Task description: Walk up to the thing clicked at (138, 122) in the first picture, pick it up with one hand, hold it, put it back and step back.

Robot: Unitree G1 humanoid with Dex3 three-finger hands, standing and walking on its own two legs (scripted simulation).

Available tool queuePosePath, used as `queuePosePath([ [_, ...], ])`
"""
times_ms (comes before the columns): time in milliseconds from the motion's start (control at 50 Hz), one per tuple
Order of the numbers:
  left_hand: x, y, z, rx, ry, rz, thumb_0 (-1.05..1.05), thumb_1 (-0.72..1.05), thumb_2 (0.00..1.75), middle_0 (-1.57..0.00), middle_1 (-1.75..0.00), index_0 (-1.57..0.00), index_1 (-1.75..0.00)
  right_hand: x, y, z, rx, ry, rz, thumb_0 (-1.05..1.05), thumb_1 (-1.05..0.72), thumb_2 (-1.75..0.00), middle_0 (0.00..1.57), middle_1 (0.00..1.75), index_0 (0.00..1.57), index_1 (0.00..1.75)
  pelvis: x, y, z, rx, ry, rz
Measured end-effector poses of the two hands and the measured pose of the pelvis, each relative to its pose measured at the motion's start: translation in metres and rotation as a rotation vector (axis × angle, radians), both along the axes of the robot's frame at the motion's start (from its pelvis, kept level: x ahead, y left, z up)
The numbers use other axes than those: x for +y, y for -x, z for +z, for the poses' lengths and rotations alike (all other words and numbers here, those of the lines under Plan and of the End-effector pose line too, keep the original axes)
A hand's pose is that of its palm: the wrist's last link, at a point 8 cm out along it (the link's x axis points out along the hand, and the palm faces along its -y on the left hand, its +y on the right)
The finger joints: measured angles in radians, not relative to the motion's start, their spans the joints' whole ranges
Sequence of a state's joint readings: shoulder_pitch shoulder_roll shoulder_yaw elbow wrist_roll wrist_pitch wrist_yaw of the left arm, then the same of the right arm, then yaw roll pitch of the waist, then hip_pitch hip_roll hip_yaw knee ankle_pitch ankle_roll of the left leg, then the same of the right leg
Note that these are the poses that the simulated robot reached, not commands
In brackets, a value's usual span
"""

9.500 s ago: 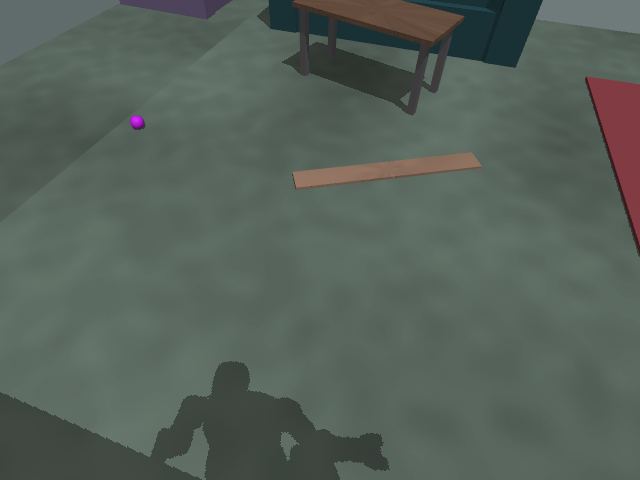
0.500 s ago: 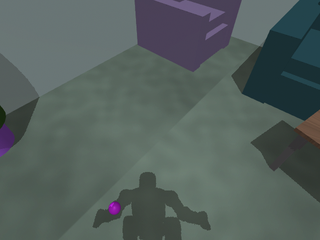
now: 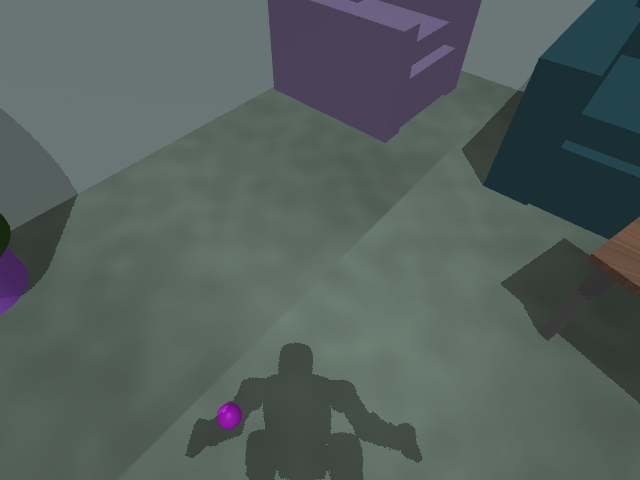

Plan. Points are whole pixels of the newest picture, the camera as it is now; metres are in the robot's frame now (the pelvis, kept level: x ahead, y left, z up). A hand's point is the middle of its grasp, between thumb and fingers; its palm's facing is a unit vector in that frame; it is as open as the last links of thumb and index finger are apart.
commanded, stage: stand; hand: left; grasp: from above
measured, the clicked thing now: (229, 416) +0.41 +0.26 -0.75
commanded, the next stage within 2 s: rise first in 0.26 s
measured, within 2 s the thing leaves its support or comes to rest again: neither
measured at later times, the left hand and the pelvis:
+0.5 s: hand out of the picture +0.11 +0.25 -0.16, palm faces +0.03 -0.94 -0.34, open 7.9 cm; pelvis -0.01 +0.00 -0.01, yaw +1 degrees
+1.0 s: hand out of the picture +0.12 +0.27 -0.22, palm faces -0.13 -0.88 -0.45, open 13.9 cm; pelvis -0.02 +0.02 -0.08, yaw +0 degrees
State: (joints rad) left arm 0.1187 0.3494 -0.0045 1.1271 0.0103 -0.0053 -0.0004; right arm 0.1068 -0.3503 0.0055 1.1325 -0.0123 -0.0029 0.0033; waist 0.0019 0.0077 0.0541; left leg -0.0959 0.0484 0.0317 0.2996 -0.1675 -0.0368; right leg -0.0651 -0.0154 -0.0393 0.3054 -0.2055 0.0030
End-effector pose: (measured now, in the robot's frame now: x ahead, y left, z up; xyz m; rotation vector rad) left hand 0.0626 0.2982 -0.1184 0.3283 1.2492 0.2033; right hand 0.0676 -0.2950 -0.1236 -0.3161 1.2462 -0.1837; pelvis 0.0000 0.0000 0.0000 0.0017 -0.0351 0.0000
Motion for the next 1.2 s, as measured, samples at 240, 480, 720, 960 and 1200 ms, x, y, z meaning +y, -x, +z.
queuePosePath([
  [240,0.001,-0.002,0.000,-0.005,-0.002,-0.001,0.01,0.90,0.90,-0.20,-0.30,-0.20,-0.30,0.000,-0.001,0.001,-0.007,0.004,0.000,0.01,-0.91,-0.90,0.20,0.30,0.20,0.30,0.001,-0.001,0.000,-0.002,0.000,-0.002],
  [480,-0.003,-0.033,-0.001,-0.106,0.014,0.028,0.01,0.80,0.92,-0.19,-0.41,-0.19,-0.40,0.015,-0.008,0.000,-0.114,-0.014,-0.010,0.01,-0.91,-0.90,0.20,0.30,0.20,0.30,0.003,0.009,-0.006,0.055,0.002,0.015],
  [720,0.004,-0.074,-0.019,-0.113,-0.046,-0.090,0.01,0.06,0.98,-0.09,-0.94,-0.11,-0.91,0.047,-0.004,-0.017,-0.193,-0.080,-0.051,0.01,-0.91,-0.90,0.20,0.30,0.20,0.30,0.008,0.015,-0.029,0.178,0.004,-0.002],
  [960,0.009,-0.061,-0.056,-0.114,-0.094,-0.152,0.00,-0.46,1.01,-0.07,-1.06,-0.08,-1.06,0.054,-0.044,-0.042,-0.328,-0.048,0.013,0.01,-0.89,-0.90,0.20,0.30,0.20,0.30,0.017,0.017,-0.072,0.280,0.019,0.000],
  [1200,0.011,-0.052,-0.080,-0.098,-0.143,-0.229,0.00,-0.54,1.00,-0.08,-1.08,-0.08,-1.07,0.071,-0.082,-0.060,-0.449,-0.061,0.085,0.01,-0.90,-0.90,0.20,0.30,0.20,0.30,0.020,0.020,-0.104,0.358,0.038,0.005],
])
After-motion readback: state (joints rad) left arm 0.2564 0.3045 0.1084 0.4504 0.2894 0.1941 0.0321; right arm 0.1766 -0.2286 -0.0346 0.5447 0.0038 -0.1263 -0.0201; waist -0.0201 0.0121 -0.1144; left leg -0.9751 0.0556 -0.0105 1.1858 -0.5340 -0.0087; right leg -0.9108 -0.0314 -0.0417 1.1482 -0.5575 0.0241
